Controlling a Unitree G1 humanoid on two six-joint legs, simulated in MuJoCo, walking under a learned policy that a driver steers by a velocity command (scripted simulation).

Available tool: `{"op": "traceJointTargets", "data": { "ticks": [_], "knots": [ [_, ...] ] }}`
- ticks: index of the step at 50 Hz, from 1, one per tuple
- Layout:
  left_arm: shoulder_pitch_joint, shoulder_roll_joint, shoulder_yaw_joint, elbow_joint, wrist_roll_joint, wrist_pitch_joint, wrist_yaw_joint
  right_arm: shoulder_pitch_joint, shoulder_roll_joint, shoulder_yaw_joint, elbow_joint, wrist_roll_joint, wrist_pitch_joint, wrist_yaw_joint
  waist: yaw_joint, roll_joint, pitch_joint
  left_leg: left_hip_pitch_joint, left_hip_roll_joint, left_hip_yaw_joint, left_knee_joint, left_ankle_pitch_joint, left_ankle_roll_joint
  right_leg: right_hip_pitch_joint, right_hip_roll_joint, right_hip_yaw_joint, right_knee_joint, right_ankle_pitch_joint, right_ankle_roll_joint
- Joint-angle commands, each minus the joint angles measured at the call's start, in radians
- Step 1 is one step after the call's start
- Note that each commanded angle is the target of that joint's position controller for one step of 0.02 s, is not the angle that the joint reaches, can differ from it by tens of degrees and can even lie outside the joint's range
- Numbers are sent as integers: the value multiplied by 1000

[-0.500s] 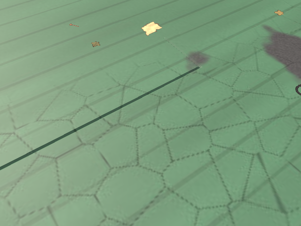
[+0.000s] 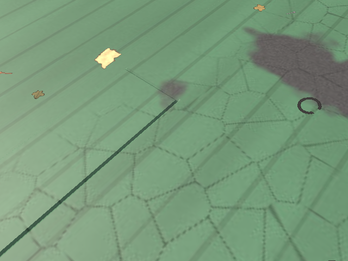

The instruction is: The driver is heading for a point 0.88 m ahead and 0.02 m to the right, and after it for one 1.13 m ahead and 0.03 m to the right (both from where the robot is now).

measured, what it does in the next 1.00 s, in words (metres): walks ahead: left foot, then right foot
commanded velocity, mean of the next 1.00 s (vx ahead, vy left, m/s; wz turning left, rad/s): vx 0.50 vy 0.00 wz -0.22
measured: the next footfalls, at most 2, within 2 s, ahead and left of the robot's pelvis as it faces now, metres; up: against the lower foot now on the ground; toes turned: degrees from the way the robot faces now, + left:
left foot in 0.22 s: +0.32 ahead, +0.14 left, +0.00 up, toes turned -11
right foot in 0.72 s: +0.53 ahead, -0.15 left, +0.00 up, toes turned -12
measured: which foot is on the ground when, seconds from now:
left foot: up 0.00-0.20, down 0.22-0.72, up 0.74-1.00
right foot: down 0.00-0.22, up 0.24-0.70, down 0.72-1.00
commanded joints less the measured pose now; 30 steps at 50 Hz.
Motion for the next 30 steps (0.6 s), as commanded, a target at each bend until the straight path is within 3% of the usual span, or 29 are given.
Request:
{"op": "traceJointTargets", "data": {
  "ticks": [1,4,7,9,10,11,12,13,14,15,16,17,18,20,24,27,30],
  "knots": [
    [-42,176,51,-66,-8,-16,20,-47,-45,-6,-62,-2,-3,2,-15,-85,-46,77,-38,23,-205,206,-22,-60,-199,173,-136,200,-157],
    [15,187,55,-37,-15,-9,25,-142,-47,-3,-86,14,-12,15,26,-99,-37,158,-84,20,-356,319,-18,-67,-200,203,-118,99,-127],
    [43,173,54,-17,-21,-3,27,-153,-87,-19,-96,23,-21,23,19,-119,-38,181,-91,-18,-435,263,8,20,-234,293,-40,40,-107],
    [38,163,52,-8,-14,2,29,-99,-102,-29,-83,23,-28,26,-8,-152,-46,230,-85,-3,-451,192,40,68,-257,321,18,69,-90],
    [36,142,45,-5,-11,4,28,-33,-108,-38,-64,18,-31,23,-40,-155,-66,317,-92,20,-485,182,65,70,-235,310,70,116,-72],
    [44,100,30,-6,-5,3,24,60,-135,-51,-49,4,-37,18,-83,-133,-141,478,-46,-9,-486,173,106,45,-183,265,213,161,-40],
    [100,45,9,-17,11,-2,23,190,-194,-65,-40,-9,-38,14,-107,11,-283,753,129,-210,-455,157,190,-117,-100,181,503,-33,7],
    [215,25,-1,-23,-26,-12,24,284,-248,-85,17,-1,-21,26,-75,341,-360,967,288,-681,-611,-151,332,-430,1,83,797,-407,68],
    [163,122,16,-5,-34,-14,27,269,-156,-63,5,27,-19,31,-105,195,-264,920,280,-730,-668,-377,310,-541,-57,134,905,-381,75],
    [42,159,27,-23,-29,-12,26,214,-111,-49,-2,26,-14,27,-121,100,-143,803,245,-578,-676,-332,274,-569,-89,109,918,-292,74],
    [-27,150,24,-38,-14,-12,28,169,-97,-40,-10,12,-9,26,-109,35,-86,694,204,-463,-685,-207,260,-542,-120,76,889,-230,73],
    [-60,133,24,-49,-3,-17,24,142,-79,-34,-4,6,-7,23,-89,31,-45,617,171,-387,-702,-98,264,-524,-150,67,830,-184,73],
    [-53,115,22,-49,-3,-20,19,130,-64,-27,-1,0,-9,20,-64,59,-43,570,140,-325,-720,-17,256,-475,-177,55,784,-153,71],
    [-38,81,15,-40,-5,-20,12,139,-56,-24,13,10,-13,17,-51,86,-54,542,115,-250,-748,85,268,-438,-190,20,712,-140,80],
    [-150,37,-8,-71,5,-27,5,173,-115,-38,44,24,-7,9,-77,53,-31,530,116,-146,-797,205,284,-448,-206,-19,476,1,102],
    [-239,28,-15,-83,-1,-37,-6,204,-133,-39,66,33,3,6,-108,53,-17,515,89,-63,-800,236,258,-376,-183,-50,300,150,108],
    [-315,39,-13,-104,-10,-42,-18,261,-143,-39,97,40,15,6,-131,55,-1,548,112,-53,-783,241,245,-336,-161,-63,215,194,100]
  ]
}}
Keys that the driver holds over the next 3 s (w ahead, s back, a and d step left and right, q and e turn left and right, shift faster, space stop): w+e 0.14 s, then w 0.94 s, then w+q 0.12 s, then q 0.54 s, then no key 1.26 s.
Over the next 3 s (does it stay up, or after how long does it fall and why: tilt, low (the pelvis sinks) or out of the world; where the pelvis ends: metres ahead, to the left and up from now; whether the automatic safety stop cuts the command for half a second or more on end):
stays up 0.87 -0.05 -0.01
